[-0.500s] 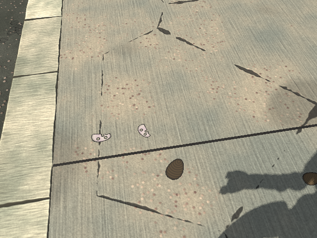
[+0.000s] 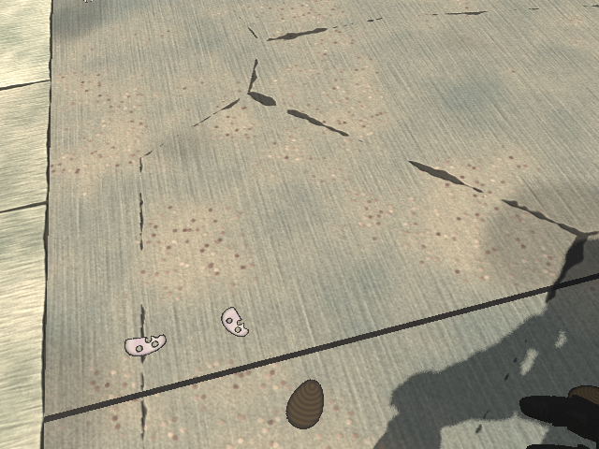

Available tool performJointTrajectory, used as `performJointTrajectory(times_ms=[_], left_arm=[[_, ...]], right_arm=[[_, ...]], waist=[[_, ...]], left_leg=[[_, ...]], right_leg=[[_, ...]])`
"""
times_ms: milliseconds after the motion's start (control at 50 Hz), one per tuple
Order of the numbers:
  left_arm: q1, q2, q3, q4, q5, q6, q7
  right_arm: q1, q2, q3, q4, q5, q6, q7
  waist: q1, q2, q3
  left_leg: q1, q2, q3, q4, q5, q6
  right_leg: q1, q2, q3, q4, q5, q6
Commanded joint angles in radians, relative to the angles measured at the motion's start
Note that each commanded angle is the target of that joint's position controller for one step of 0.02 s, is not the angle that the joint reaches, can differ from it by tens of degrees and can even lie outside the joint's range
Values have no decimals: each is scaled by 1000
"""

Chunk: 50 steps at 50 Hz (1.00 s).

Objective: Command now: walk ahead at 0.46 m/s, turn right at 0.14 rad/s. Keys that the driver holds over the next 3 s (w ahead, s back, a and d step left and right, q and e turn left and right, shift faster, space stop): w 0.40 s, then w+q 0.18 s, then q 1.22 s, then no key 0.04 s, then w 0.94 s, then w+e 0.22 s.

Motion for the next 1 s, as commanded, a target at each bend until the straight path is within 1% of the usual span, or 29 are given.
performJointTrajectory(times_ms=[20, 40, 60, 80, 100, 120, 140, 200, 260, 320, 360, 420, 460, 480, 500, 520, 540, 560, 580, 600, 620, 640, 720, 800, 900, 940, 960, 980, 1000], left_arm=[[-27, 103, 12, -73, 28, -5, 7], [113, -6, -14, -78, 3, -20, 0], [21, 106, 4, -69, -16, -35, -3], [-94, 146, 17, -96, -31, -43, -9], [-151, 135, 11, -107, -19, -52, -9], [-181, 126, 15, -111, -2, -57, -12], [-161, 111, 15, -106, 0, -54, -16], [-145, 57, 2, -98, 4, -36, -18], [-248, 39, -11, -134, 18, -39, -18], [-361, 15, -23, -157, 13, -56, -33], [-425, 17, -23, -174, 5, -62, -43], [-479, 44, -13, -202, 1, -67, -57], [-443, 72, 1, -200, 4, -71, -61], [-361, 96, 15, -181, 6, -73, -59], [-213, 141, 40, -141, 8, -72, -50], [-34, 219, 61, -118, 24, -66, -36], [-16, 276, 69, -107, 36, -60, -41], [-26, 168, 44, -117, 28, -60, -42], [-84, 125, 30, -114, 22, -62, -39], [-154, 107, 21, -115, 27, -64, -39], [-209, 85, 16, -113, 34, -69, -41], [-245, 66, 12, -111, 42, -77, -42], [-320, 90, 27, -88, 34, -88, -28], [-326, 119, 37, -71, 28, -60, 0], [-311, 155, 53, -45, -4, -22, 5], [-333, 162, 59, -49, -21, -10, 7], [-334, 148, 57, -48, -25, -6, 8], [-273, 126, 51, -41, -5, -7, 4], [-227, 48, 24, -74, 55, -11, -5]], right_arm=[[353, -236, -77, 2, -18, -9, -26], [423, -274, -87, 44, -17, -6, -15], [392, -170, -59, 41, 9, -8, -14], [324, -138, -48, 36, 8, -3, -22], [268, -131, -43, 28, -3, 2, -28], [235, -113, -38, 25, -13, 5, -29], [220, -101, -31, 23, -25, 2, -32], [218, -103, -31, 40, -7, -10, -35], [235, -135, -37, 55, -1, -8, -43], [270, -153, -39, 67, 7, 2, -48], [329, -169, -41, 88, 13, 10, -48], [371, -180, -46, 112, 20, 30, -52], [372, -194, -50, 119, 20, 45, -57], [351, -202, -51, 116, 19, 51, -59], [347, -177, -40, 111, 10, 54, -60], [353, -104, -11, 78, -19, 51, -60], [499, 5, 18, 65, 2, 34, -57], [442, -115, -7, 83, 29, 25, -54], [350, -159, -24, 55, 43, 22, -53], [299, -148, -24, 45, 33, 24, -58], [284, -140, -30, 45, 17, 30, -62], [314, -127, -34, 54, 17, 47, -64], [306, -65, -30, 24, 9, 100, -70], [216, -41, -21, -24, -1, 102, -43], [140, -83, -42, -92, -5, 112, -10], [175, -103, -57, -102, -7, 119, -7], [245, -125, -72, -88, -8, 116, -13], [322, -205, -101, -78, -10, 113, -34], [321, -308, -116, -100, -18, 116, -59]], waist=[[-226, -41, -292], [-143, 305, -433], [-186, 192, -327], [-183, 127, -170], [-155, 34, -96], [-130, 14, -44], [-99, 39, -41], [-68, 62, -13], [-88, 41, 30], [-131, 32, 44], [-161, 31, 47], [-160, 37, 59], [-121, 51, 37], [-65, 58, -10], [9, 45, -113], [71, -65, -286], [-12, -336, -414], [33, -229, -363], [30, -176, -217], [0, -109, -136], [-33, -96, -83], [-70, -107, -70], [-120, -108, -27], [-88, -96, -40], [-72, -91, -42], [-103, -95, -53], [-140, -68, -87], [-161, 54, -143], [-99, 317, -198]], left_leg=[[669, 184, -214, 53, -30, 141], [945, 408, -734, -89, -310, 290], [876, 381, -776, -193, -450, 249], [735, 354, -607, -205, -412, 212], [595, 318, -500, -222, -294, 194], [493, 281, -426, -245, -192, 193], [432, 257, -379, -272, -138, 193], [341, 240, -282, -339, -52, 217], [319, 218, -192, -375, 24, 212], [311, 170, -100, -370, 67, 170], [351, 191, -103, -359, 57, 162], [463, 245, -133, -305, 95, 141], [516, 263, -159, -229, 197, 120], [510, 243, -146, -129, 327, 103], [443, 189, -114, 54, 368, 73], [247, 119, -73, 372, 98, 32], [-102, -38, -78, 691, -529, -22], [-198, 8, -180, 802, -535, -20], [-253, 50, -162, 819, -447, -16], [-219, 86, -141, 790, -371, -26], [-174, 106, -142, 744, -335, -39], [-102, 121, -147, 720, -320, -50], [-72, 118, -102, 584, -241, -93], [-7, 108, -46, 324, -11, -89], [4, 86, -13, 184, -70, -40], [62, 49, 22, 123, -123, -2], [172, 9, 44, 39, -51, 27], [350, 42, -55, -22, 328, 78], [598, 293, -410, 33, 841, 244]], right_leg=[[-349, -112, 15, 568, 761, -40], [-691, 79, 13, 912, -64, 25], [-799, 32, 78, 998, -88, 19], [-849, -18, 36, 996, -1, 12], [-820, -71, -7, 952, 79, 9], [-796, -101, -26, 895, 127, 13], [-745, -126, -25, 869, 160, 14], [-726, -151, -55, 771, 174, 40], [-770, -162, -82, 592, 318, 69], [-701, -125, -124, 360, 509, 68], [-675, -102, -137, 281, 569, 65], [-691, -89, -116, 206, 517, 34], [-629, -67, -117, 175, 435, 11], [-509, -42, -139, 148, 414, -8], [-285, -42, -146, 147, 425, -36], [22, -235, 46, 197, 435, -95], [281, -451, 510, 69, 186, -234], [232, -426, 554, -3, 66, -210], [120, -398, 384, -14, 106, -173], [-15, -364, 262, -30, 314, -160], [-120, -332, 156, -42, 529, -154], [-191, -308, 62, -54, 693, -146], [-300, -292, -130, -106, 904, -163], [-279, -258, -267, -104, 867, -147], [-170, -309, -283, 7, 833, -123], [-163, -305, -294, 130, 891, -94], [-187, -264, -324, 265, 904, -60], [-285, -182, -350, 472, 738, 12], [-626, -31, -348, 817, -108, 100]])
Next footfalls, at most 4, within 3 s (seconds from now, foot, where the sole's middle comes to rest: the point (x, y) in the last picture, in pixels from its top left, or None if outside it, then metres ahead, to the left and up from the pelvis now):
0.50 right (410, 446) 0.48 -0.14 -0.76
0.98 left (297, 377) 0.61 0.12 -0.76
1.40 right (394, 359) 0.67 -0.11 -0.76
1.82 left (303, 433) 0.49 0.09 -0.76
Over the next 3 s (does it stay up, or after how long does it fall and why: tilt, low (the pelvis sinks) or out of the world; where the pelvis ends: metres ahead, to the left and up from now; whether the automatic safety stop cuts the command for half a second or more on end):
stays up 0.85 0.34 0.01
